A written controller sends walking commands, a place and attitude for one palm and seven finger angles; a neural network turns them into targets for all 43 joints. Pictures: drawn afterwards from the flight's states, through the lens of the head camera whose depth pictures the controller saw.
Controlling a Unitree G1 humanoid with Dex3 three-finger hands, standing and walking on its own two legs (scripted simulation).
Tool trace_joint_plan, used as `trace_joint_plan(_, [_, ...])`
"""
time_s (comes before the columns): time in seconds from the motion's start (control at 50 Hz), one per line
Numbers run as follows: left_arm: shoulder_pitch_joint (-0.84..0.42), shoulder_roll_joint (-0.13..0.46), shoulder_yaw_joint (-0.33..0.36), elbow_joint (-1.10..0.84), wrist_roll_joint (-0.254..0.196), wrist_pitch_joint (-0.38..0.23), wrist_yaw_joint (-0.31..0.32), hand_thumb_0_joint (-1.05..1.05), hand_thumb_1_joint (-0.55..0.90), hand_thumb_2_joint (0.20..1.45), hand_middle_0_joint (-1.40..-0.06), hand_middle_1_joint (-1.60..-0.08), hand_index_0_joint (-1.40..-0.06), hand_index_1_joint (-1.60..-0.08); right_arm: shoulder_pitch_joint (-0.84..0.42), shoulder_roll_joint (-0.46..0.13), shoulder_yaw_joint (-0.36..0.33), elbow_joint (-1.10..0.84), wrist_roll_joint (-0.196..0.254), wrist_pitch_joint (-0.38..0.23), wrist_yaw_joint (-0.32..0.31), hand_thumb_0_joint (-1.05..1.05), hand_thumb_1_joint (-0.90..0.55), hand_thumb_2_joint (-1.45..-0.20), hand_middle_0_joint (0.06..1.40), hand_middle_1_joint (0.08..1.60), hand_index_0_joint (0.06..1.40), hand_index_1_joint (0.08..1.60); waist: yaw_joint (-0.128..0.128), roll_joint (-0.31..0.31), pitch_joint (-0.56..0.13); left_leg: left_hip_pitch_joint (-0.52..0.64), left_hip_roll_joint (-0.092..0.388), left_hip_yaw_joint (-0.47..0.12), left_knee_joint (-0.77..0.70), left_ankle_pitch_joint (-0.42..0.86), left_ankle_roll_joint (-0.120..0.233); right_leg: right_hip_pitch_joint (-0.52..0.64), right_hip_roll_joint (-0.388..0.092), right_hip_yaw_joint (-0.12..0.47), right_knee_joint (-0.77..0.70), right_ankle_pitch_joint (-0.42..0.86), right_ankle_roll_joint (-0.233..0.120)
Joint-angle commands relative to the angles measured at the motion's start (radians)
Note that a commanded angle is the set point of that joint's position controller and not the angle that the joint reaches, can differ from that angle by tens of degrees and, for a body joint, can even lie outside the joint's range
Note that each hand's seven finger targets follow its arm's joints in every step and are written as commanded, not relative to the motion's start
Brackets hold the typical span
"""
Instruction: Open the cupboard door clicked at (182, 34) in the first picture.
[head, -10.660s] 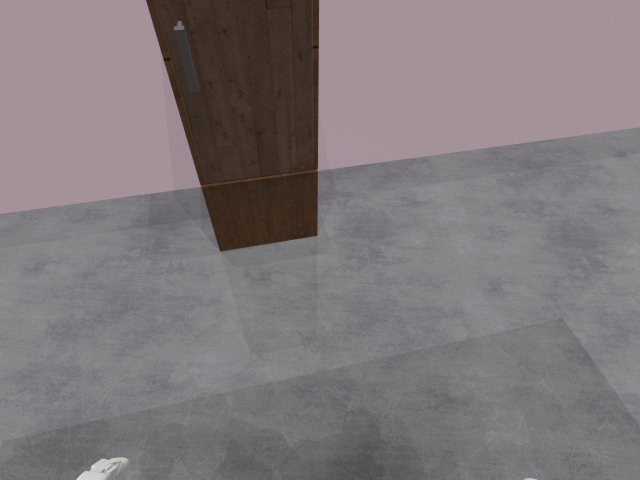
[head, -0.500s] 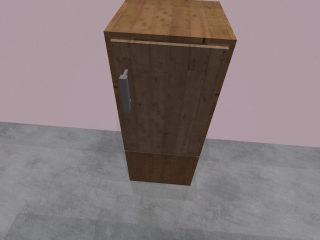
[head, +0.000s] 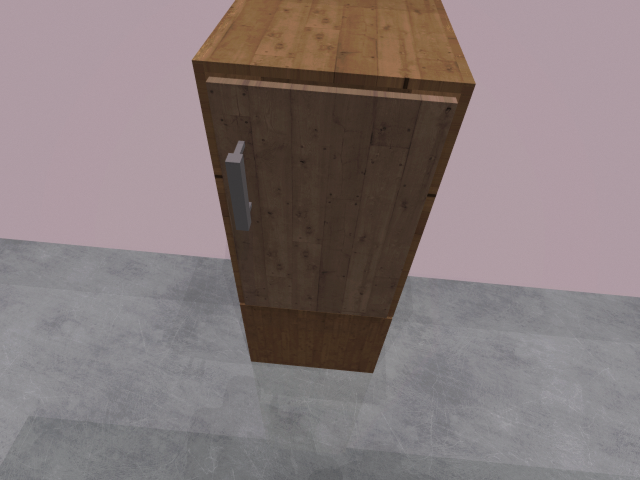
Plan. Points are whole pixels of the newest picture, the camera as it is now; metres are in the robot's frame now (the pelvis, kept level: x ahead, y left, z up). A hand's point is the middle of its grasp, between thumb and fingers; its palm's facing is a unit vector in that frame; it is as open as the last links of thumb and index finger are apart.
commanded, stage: come to a stop and stand still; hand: left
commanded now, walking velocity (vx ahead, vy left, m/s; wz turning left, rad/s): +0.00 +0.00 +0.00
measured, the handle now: (242, 186) +0.56 +0.18 +0.04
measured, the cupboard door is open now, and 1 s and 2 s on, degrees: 0 0 0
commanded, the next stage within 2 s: look again from close up in 0.58 s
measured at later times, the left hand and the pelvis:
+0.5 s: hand out of the picture +0.01 +0.19 -0.18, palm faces +0.03 -0.97 -0.22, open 7.4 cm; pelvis -0.01 +0.00 -0.01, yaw +0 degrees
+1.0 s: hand out of the picture -0.04 +0.18 -0.18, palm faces +0.02 -0.99 -0.16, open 7.4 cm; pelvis -0.03 +0.02 +0.00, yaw -1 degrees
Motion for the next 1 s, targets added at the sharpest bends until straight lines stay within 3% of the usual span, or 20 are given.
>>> trace_joint_plan(0.0, [0.082, 0.079, 0.021, -0.011, 0.001, -0.006, 0.013, 0.0, 0.9, 0.9, -0.2, -0.3, -0.2, -0.3, 0.056, -0.08, -0.011, -0.019, 0.007, -0.016, -0.006, 0.0, -0.9, -0.9, 0.2, 0.3, 0.2, 0.3, -0.003, 0.02, 0.039, -0.011, 0.086, -0.101, -0.12, 0.153, -0.001, 0.013, -0.094, 0.107, -0.096, 0.167, -0.026])
trace_joint_plan(0.2, [0.068, 0.081, 0.024, -0.017, 0.001, 0.0, 0.015, 0.0, 0.9, 0.9, -0.2, -0.3, -0.2, -0.3, 0.05, -0.079, -0.014, -0.014, 0.007, -0.008, -0.005, 0.0, -0.9, -0.9, 0.2, 0.3, 0.2, 0.3, 0.001, 0.011, 0.061, -0.011, 0.085, -0.106, -0.155, 0.101, -0.002, 0.02, -0.096, 0.108, -0.122, 0.12, -0.026])
trace_joint_plan(0.22, [0.016, 0.26, 0.016, -0.086, 0.021, -0.013, 0.011, 0.0, 0.9, 0.9, -0.2, -0.3, -0.2, -0.3, -0.005, -0.203, -0.029, -0.113, 0.001, -0.007, 0.011, 0.0, -0.9, -0.9, 0.2, 0.3, 0.2, 0.3, -0.024, 0.005, 0.185, -0.021, 0.041, -0.128, -0.129, 0.13, -0.019, -0.073, -0.069, 0.098, -0.111, 0.118, -0.029])
trace_joint_plan(0.24, [0.003, 0.178, 0.038, -0.09, 0.012, -0.006, 0.015, 0.0, 0.9, 0.9, -0.2, -0.3, -0.2, -0.3, 0.016, -0.181, -0.045, -0.137, -0.008, -0.023, 0.0, 0.0, -0.9, -0.9, 0.2, 0.3, 0.2, 0.3, -0.022, 0.074, 0.038, -0.017, 0.081, -0.137, -0.076, 0.083, -0.007, -0.04, -0.102, 0.111, -0.051, 0.021, -0.034])
trace_joint_plan(0.26, [-0.001, 0.168, 0.028, -0.096, 0.01, -0.004, 0.014, 0.0, 0.9, 0.9, -0.2, -0.3, -0.2, -0.3, 0.022, -0.156, -0.043, -0.136, -0.009, -0.019, -0.005, 0.0, -0.9, -0.9, 0.2, 0.3, 0.2, 0.3, -0.023, 0.091, -0.043, 0.004, 0.081, -0.144, -0.063, 0.042, 0.004, -0.021, -0.101, 0.117, -0.05, 0.023, -0.044])
trace_joint_plan(0.28, [0.004, 0.155, 0.031, -0.104, 0.011, -0.002, 0.012, 0.0, 0.9, 0.9, -0.2, -0.3, -0.2, -0.3, 0.036, -0.149, -0.045, -0.147, -0.008, -0.014, -0.008, 0.0, -0.9, -0.9, 0.2, 0.3, 0.2, 0.3, -0.026, 0.066, -0.065, -0.01, 0.08, -0.144, -0.054, 0.007, 0.007, -0.02, -0.099, 0.118, -0.05, 0.008, -0.045])
trace_joint_plan(0.34, [0.003, 0.157, 0.034, -0.122, 0.013, 0.009, 0.01, 0.0, 0.9, 0.9, -0.2, -0.3, -0.2, -0.3, 0.049, -0.139, -0.045, -0.17, -0.011, 0.004, -0.003, 0.0, -0.9, -0.9, 0.2, 0.3, 0.2, 0.3, -0.027, -0.041, 0.018, -0.081, 0.061, -0.123, -0.028, -0.051, 0.013, -0.071, -0.106, 0.14, -0.085, -0.082, -0.046])
trace_joint_plan(0.36, [-0.003, 0.167, 0.037, -0.13, 0.012, 0.01, 0.009, 0.0, 0.9, 0.9, -0.2, -0.3, -0.2, -0.3, 0.048, -0.146, -0.047, -0.172, -0.009, 0.007, -0.002, 0.0, -0.9, -0.9, 0.2, 0.3, 0.2, 0.3, -0.028, -0.045, 0.054, -0.088, 0.055, -0.116, -0.023, -0.051, 0.011, -0.104, -0.111, 0.154, -0.1, -0.109, -0.049])
trace_joint_plan(0.42, [-0.005, 0.168, 0.038, -0.146, 0.01, 0.012, 0.01, 0.0, 0.9, 0.9, -0.2, -0.3, -0.2, -0.3, 0.047, -0.14, -0.042, -0.174, -0.009, 0.007, 0.003, 0.0, -0.9, -0.9, 0.2, 0.3, 0.2, 0.3, -0.02, 0.009, 0.06, -0.077, 0.066, -0.124, -0.055, -0.023, 0.015, -0.094, -0.095, 0.137, -0.082, -0.066, -0.044])
trace_joint_plan(0.54, [0.001, 0.177, 0.033, -0.145, 0.005, 0.009, 0.011, 0.0, 0.9, 0.9, -0.2, -0.3, -0.2, -0.3, 0.018, -0.162, -0.039, -0.167, -0.002, 0.003, 0.007, 0.0, -0.9, -0.9, 0.2, 0.3, 0.2, 0.3, -0.008, 0.025, 0.037, -0.051, 0.082, -0.123, -0.086, 0.065, 0.014, -0.029, -0.088, 0.122, -0.065, 0.072, -0.028])
trace_joint_plan(0.68, [-0.004, 0.169, 0.026, -0.134, 0.006, 0.014, 0.013, 0.0, 0.9, 0.9, -0.2, -0.3, -0.2, -0.3, 0.002, -0.161, -0.036, -0.145, 0.0, 0.012, 0.013, 0.0, -0.9, -0.9, 0.2, 0.3, 0.2, 0.3, -0.01, 0.014, 0.076, -0.06, 0.083, -0.129, -0.155, -0.057, 0.003, -0.042, -0.086, 0.126, -0.108, 0.003, -0.013])
trace_joint_plan(0.98, [0.066, 0.115, 0.022, -0.059, 0.011, 0.013, 0.018, 0.0, 0.9, 0.9, -0.2, -0.3, -0.2, -0.3, 0.03, -0.14, -0.042, -0.076, 0.007, 0.016, 0.013, 0.0, -0.9, -0.9, 0.2, 0.3, 0.2, 0.3, -0.007, 0.041, 0.068, -0.062, 0.1, -0.151, -0.23, -0.151, 0.004, -0.021, -0.081, 0.103, -0.117, 0.023, 0.001])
